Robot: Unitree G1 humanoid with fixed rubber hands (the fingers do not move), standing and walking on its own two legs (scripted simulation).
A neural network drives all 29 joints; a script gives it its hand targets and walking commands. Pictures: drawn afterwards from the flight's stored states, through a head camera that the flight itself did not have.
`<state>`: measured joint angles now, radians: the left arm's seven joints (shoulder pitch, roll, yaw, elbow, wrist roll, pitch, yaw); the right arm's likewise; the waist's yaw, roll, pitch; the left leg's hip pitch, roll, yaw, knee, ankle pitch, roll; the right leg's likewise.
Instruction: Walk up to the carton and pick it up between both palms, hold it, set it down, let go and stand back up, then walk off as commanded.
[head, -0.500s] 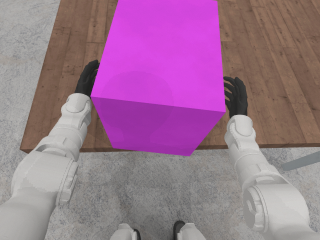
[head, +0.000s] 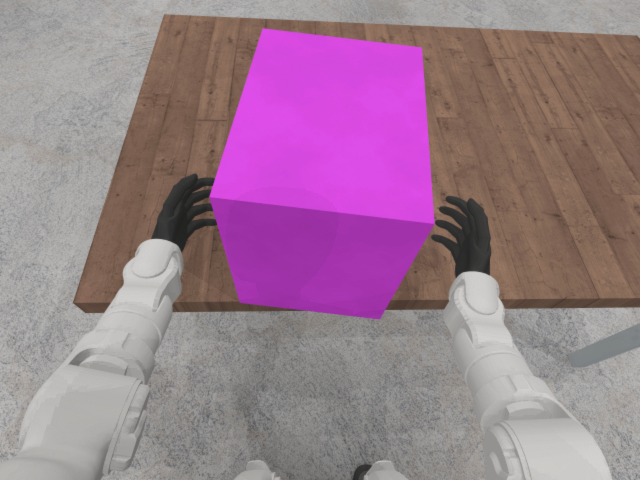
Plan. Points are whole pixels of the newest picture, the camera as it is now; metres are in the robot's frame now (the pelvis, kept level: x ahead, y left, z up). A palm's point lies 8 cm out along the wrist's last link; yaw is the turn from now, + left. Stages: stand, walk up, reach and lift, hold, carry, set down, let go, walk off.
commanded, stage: set down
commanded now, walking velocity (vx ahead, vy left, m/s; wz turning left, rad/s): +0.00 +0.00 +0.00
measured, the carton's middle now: (325, 183) +0.52 +0.00 +0.03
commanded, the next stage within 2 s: none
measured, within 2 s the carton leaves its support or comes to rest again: neither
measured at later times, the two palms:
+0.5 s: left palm (146, 294) +0.35 +0.21 +0.02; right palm (464, 326) +0.32 -0.17 +0.01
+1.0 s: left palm (107, 372) +0.26 +0.23 +0.01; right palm (464, 375) +0.26 -0.15 +0.02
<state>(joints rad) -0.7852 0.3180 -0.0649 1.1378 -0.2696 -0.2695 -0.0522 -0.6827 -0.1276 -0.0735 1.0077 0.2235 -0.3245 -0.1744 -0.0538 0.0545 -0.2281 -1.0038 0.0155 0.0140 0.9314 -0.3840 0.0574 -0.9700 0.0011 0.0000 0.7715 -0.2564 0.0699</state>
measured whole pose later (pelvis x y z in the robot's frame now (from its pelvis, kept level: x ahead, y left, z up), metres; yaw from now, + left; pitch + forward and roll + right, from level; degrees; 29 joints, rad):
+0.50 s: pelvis +0.00 -0.02 +0.03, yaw +2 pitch +17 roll -3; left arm -0.46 0.32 -0.01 0.90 -0.23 -0.28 -0.11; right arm -0.32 0.00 -0.02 0.78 0.14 -0.38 -0.26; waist -0.03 0.02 -0.12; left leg -0.76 0.01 -0.02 0.78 -0.32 0.03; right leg -0.73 0.01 -0.02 0.63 -0.21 0.04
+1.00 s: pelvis +0.01 -0.02 +0.04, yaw +3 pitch +6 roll -4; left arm -0.06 0.32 -0.02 0.53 -0.21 -0.25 -0.12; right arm 0.00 0.06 0.02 0.62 0.11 -0.45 -0.28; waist 0.02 0.00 0.02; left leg -0.46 0.02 -0.02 0.70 -0.34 0.03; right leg -0.41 0.02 -0.02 0.53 -0.21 0.04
